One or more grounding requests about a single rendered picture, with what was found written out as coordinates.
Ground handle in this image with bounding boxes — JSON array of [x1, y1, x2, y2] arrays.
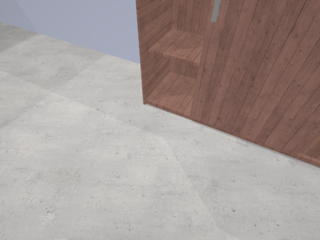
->
[[211, 0, 221, 23]]

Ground wardrobe door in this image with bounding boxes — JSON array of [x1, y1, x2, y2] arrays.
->
[[299, 131, 320, 160], [190, 0, 320, 156]]

